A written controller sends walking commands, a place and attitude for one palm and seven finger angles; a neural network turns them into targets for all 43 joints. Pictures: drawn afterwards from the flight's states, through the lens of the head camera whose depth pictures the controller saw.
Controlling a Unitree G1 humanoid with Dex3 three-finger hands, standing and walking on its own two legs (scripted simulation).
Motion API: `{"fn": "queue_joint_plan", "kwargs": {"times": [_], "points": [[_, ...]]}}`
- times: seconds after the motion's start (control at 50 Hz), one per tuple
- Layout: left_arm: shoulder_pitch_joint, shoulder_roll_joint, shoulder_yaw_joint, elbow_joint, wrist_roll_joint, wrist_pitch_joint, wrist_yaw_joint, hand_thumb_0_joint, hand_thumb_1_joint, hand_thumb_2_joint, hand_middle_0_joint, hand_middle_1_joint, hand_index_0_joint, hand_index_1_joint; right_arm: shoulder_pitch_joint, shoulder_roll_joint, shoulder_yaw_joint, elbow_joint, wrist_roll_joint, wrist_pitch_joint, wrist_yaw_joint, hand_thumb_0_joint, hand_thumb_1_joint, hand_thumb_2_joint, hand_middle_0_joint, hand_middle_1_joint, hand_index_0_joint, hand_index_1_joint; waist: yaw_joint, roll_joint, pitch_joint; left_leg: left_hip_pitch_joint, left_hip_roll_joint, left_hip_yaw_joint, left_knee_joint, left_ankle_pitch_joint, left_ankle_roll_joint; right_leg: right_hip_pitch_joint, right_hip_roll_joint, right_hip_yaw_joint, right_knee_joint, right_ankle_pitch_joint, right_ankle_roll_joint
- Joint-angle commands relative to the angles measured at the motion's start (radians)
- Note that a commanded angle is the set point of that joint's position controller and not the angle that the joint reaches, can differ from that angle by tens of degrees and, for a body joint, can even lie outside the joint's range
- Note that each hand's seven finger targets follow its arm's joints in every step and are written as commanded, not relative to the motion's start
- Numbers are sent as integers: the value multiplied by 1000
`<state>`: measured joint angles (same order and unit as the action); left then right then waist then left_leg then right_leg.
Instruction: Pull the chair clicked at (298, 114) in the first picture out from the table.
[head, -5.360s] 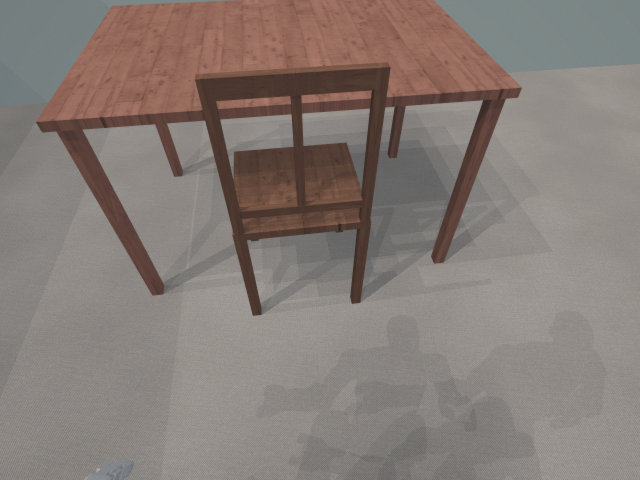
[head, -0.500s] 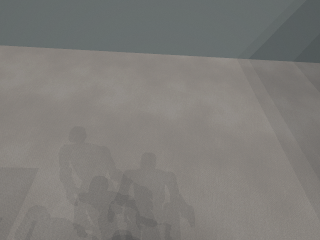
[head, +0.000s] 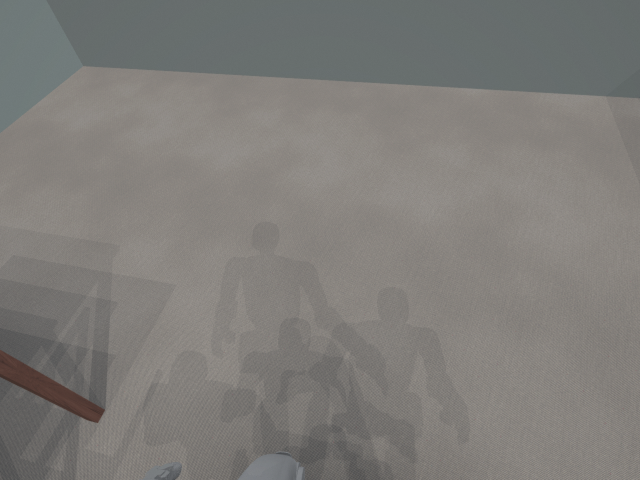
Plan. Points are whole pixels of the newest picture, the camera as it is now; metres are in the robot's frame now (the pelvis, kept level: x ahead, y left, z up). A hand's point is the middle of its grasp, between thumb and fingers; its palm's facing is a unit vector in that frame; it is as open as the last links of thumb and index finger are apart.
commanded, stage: turn to face it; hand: left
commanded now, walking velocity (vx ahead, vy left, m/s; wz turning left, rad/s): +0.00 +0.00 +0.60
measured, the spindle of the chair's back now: out of the picture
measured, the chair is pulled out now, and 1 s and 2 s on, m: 0.00 0.00 0.00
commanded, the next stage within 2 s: none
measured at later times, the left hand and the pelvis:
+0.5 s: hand out of the picture -0.03 +0.28 -0.18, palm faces +0.35 -0.90 -0.26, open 7.4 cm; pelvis -0.01 +0.05 +0.00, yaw +18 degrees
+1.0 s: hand out of the picture +0.01 +0.23 -0.13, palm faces +0.55 -0.78 -0.30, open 7.4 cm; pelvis +0.02 +0.00 +0.00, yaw +36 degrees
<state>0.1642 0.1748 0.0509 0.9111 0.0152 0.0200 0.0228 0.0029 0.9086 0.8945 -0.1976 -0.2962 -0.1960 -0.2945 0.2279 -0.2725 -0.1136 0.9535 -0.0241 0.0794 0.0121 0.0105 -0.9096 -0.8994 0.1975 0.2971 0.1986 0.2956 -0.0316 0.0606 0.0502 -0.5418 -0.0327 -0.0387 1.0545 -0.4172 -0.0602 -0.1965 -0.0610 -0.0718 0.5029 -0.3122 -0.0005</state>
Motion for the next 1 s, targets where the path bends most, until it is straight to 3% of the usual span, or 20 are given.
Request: {"fn": "queue_joint_plan", "kwargs": {"times": [0.0, 0.14, 0.2, 0.24, 0.26, 0.28, 0.3, 0.32, 0.38, 0.44, 0.56, 0.66, 0.76, 0.78, 0.8, 0.82, 0.84, 0.88, 0.92, 0.98], "points": [[30, 183, 37, -70, 5, -35, 14, 0, 900, 900, -200, -300, -200, -300, -28, -44, -4, -77, 3, -25, 13, 0, -900, -900, 200, 300, 200, 300, 20, -257, 12, -77, 67, 42, 140, 45, -28, 54, -240, 70, -160, 461, -86], [128, 244, 50, -51, 17, -23, 12, 0, 900, 900, -200, -300, -200, -300, -185, -37, 18, -136, 9, -27, 21, 0, -900, -900, 200, 300, 200, 300, 85, -277, 6, 29, 74, 122, -148, -15, -25, 106, -293, 20, -117, 527, -110], [132, 266, 61, -50, 18, -17, 9, 0, 900, 900, -200, -300, -200, -300, -182, -37, 26, -145, 14, -40, 20, 0, -900, -900, 200, 300, 200, 300, 91, -305, -43, 119, 54, 161, -298, -15, -3, 139, -301, -5, -56, 604, -100], [115, 270, 66, -49, 12, -14, 6, 0, 900, 900, -200, -300, -200, -300, -121, -56, 20, -139, 12, -47, 16, 0, -900, -900, 200, 300, 200, 300, 55, -298, -83, 225, 39, 180, -464, 83, 10, 134, -292, -57, 42, 611, -59], [112, 264, 65, -50, 4, -11, 3, 0, 900, 900, -200, -300, -200, -300, -56, -88, 13, -124, 9, -54, 13, 0, -900, -900, 200, 300, 200, 300, 20, -236, -126, 357, 40, 165, -594, 214, 23, 81, -275, -93, 165, 571, -19], [115, 227, 61, -71, -4, -9, -2, 0, 900, 900, -200, -300, -200, -300, 29, -184, -11, -108, 4, -66, 8, 0, -900, -900, 200, 300, 200, 300, -28, -11, -208, 586, 195, -37, -655, 462, 92, -121, -203, -126, 390, 327, 44], [64, 153, 38, -121, -7, -9, -9, 0, 900, 900, -200, -300, -200, -300, 105, -291, -39, -98, 12, -70, -1, 0, -900, -900, 200, 300, 200, 300, -72, 273, -233, 685, 458, -373, -654, 977, 238, -396, -66, -86, 608, -355, 114], [15, 181, 36, -133, 2, 7, 2, 0, 900, 900, -200, -300, -200, -300, 141, -282, -31, -72, 22, -60, -5, 0, -900, -900, 200, 300, 200, 300, -72, 152, -224, 657, 474, -285, -619, 1023, 282, -406, -89, 23, 675, -346, 96], [-4, 176, 48, -93, 3, 11, -3, 0, 900, 900, -200, -300, -200, -300, -10, -187, -3, -106, 8, -68, -28, 0, -900, -900, 200, 300, 200, 300, -14, 118, -103, 479, 319, -193, -654, 825, 230, -406, -83, 77, 726, -159, 102], [56, 178, 51, -65, 3, 14, -14, 0, 900, 900, -200, -300, -200, -300, -64, -159, 9, -125, 12, -76, -27, 0, -900, -900, 200, 300, 200, 300, 27, 93, -112, 437, 246, -136, -683, 718, 194, -355, -57, 65, 691, -56, 111], [-18, 171, 44, -92, -1, 14, -5, 0, 900, 900, -200, -300, -200, -300, 1, -159, 4, -101, 9, -73, -27, 0, -900, -900, 200, 300, 200, 300, 5, 48, -91, 447, 251, -253, -702, 644, 229, -355, -29, 83, 542, -66, 123], [-81, 158, 38, -126, -7, 9, 0, 0, 900, 900, -200, -300, -200, -300, 26, -161, -7, -91, 2, -65, -27, 0, -900, -900, 200, 300, 200, 300, -8, 75, -83, 425, 243, -342, -684, 624, 243, -300, 6, 93, 393, -116, 109], [13, 158, 37, -115, -17, -8, 6, 0, 900, 900, -200, -300, -200, -300, -29, -160, -14, -108, 5, -57, -25, 0, -900, -900, 200, 300, 200, 300, 40, 85, -122, 298, 190, -375, -594, 630, 203, -31, 55, 73, 75, -2, 85], [55, 173, 42, -105, -16, -18, 8, 0, 900, 900, -200, -300, -200, -300, -37, -145, -12, -111, 13, -57, -23, 0, -900, -900, 200, 300, 200, 300, 64, 44, -138, 226, 155, -355, -544, 522, 164, 91, 30, 80, -77, 114, 85], [80, 240, 54, -104, -6, -28, 15, 0, 900, 900, -200, -300, -200, -300, -8, -85, -4, -114, 24, -58, -17, 0, -900, -900, 200, 300, 200, 300, 71, -139, -163, 59, 75, -274, -419, 244, 94, 271, -138, 225, -205, 138, 45], [77, 333, 70, -116, 8, -31, 21, 0, 900, 900, -200, -300, -200, -300, 9, -34, 3, -137, 23, -57, -16, 0, -900, -900, 200, 300, 200, 300, 73, -392, -152, -104, -67, -57, -163, -177, 4, 297, -422, 495, -238, 264, -78], [80, 320, 62, -123, 1, -21, 22, 0, 900, 900, -200, -300, -200, -300, -12, -92, -12, -137, 8, -49, -16, 0, -900, -900, 200, 300, 200, 300, 72, -271, -125, -52, -7, -73, 25, -201, 13, 125, -465, 444, -233, 254, -144], [-39, 235, 47, -144, -1, -23, 19, 0, 900, 900, -200, -300, -200, -300, 4, -82, -15, -93, 2, -30, -2, 0, -900, -900, 200, 300, 200, 300, 14, -241, -41, -33, 37, -59, 160, -58, 6, -2, -330, 300, -254, 120, -113], [-73, 187, 30, -147, -2, -27, 13, 0, 900, 900, -200, -300, -200, -300, 30, -70, -10, -71, 2, -25, 13, 0, -900, -900, 200, 300, 200, 300, -12, -215, 5, -34, 59, -14, 204, 47, -8, -26, -256, 142, -225, 202, -86], [16, 190, 30, -121, 0, -35, 12, 0, 900, 900, -200, -300, -200, -300, -4, -58, -1, -75, 4, -21, 18, 0, -900, -900, 200, 300, 200, 300, 23, -242, -7, -46, 67, 22, 156, 67, -28, 57, -249, 70, -197, 347, -86]]}}
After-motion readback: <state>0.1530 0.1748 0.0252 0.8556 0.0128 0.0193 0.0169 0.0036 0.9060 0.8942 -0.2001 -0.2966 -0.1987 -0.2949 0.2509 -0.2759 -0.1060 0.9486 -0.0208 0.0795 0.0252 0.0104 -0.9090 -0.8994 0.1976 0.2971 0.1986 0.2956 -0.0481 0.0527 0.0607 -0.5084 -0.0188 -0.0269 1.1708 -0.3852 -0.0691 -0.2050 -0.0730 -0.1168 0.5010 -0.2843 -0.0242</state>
